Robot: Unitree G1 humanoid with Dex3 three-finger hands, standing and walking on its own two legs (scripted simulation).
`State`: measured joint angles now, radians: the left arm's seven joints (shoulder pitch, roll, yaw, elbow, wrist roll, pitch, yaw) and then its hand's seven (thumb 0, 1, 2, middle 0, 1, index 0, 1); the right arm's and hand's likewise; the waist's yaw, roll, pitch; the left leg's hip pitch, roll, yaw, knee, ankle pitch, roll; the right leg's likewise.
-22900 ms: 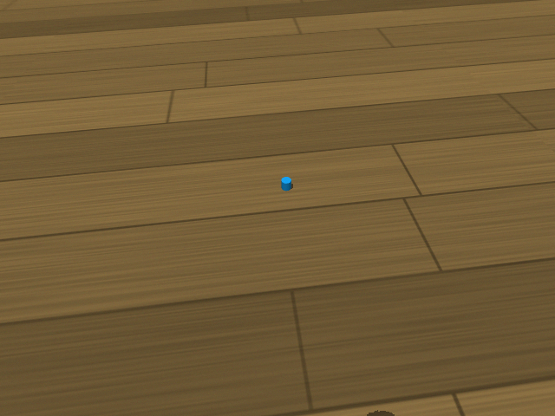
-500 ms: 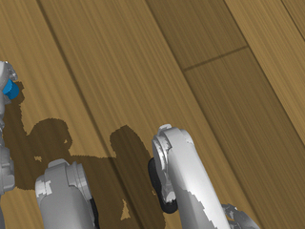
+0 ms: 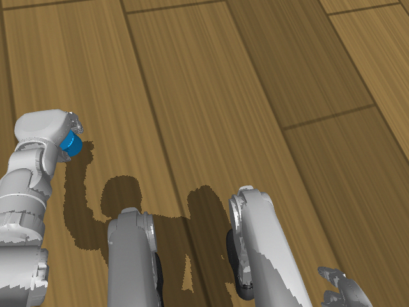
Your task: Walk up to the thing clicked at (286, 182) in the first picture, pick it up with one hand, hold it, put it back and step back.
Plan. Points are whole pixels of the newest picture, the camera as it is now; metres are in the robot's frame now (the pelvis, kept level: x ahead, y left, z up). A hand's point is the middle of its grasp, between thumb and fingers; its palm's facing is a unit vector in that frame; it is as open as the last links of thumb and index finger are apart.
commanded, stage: lift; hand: left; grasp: from above
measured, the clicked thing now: (65, 142) +0.48 +0.26 -0.13
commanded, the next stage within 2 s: hold in 1.12 s
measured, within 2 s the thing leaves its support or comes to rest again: neither
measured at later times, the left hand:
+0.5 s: hand out of the picture +0.38 +0.23 +0.10, palm faces -0.44 -0.10 -0.89, open 7.6 cm
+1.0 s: hand out of the picture +0.37 +0.22 +0.22, palm faces -0.43 -0.10 -0.90, open 7.5 cm
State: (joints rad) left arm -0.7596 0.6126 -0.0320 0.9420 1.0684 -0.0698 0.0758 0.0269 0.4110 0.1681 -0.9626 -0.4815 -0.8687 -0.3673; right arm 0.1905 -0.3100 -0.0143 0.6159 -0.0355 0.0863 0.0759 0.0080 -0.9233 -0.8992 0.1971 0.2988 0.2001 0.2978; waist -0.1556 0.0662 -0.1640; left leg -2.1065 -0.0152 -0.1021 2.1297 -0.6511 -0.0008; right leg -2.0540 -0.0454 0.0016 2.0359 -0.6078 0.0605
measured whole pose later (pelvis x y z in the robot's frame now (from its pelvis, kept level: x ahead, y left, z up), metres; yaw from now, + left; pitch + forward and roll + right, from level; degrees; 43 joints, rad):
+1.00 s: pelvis +0.06 -0.01 +0.29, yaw +2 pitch +12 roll -1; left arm -0.34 0.39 -0.19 0.82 0.98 0.04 0.14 0.02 0.39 0.20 -0.97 -0.48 -0.87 -0.37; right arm 0.23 -0.24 -0.04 0.74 0.04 0.00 -0.06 0.01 -0.91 -0.90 0.20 0.30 0.20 0.30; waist -0.06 0.03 -0.10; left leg -0.77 0.04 -0.01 1.00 -0.43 -0.02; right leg -0.79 -0.03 0.01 0.96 -0.39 0.04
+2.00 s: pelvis +0.08 -0.01 +0.34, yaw +1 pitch +4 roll +0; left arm -0.25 0.40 -0.22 0.67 0.99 0.02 0.00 0.02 0.38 0.28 -0.94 -0.51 -0.84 -0.40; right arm 0.21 -0.25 -0.04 0.68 0.06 0.08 -0.04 0.01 -0.91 -0.89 0.20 0.30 0.20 0.30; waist -0.01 0.04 -0.06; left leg -0.37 0.03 0.03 0.62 -0.32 -0.02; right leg -0.41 -0.04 0.03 0.63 -0.28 0.04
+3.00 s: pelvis +0.08 -0.01 +0.35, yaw +1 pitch +0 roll +1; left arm -0.23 0.40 -0.22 0.61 0.98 0.02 -0.03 0.02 0.36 0.39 -0.85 -0.64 -0.76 -0.50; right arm 0.18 -0.24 -0.03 0.69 0.06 0.07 -0.05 0.02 -0.92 -0.90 0.20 0.30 0.20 0.30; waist 0.01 0.05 -0.01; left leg -0.26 0.03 0.04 0.50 -0.25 -0.02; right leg -0.31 -0.04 0.04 0.52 -0.22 0.04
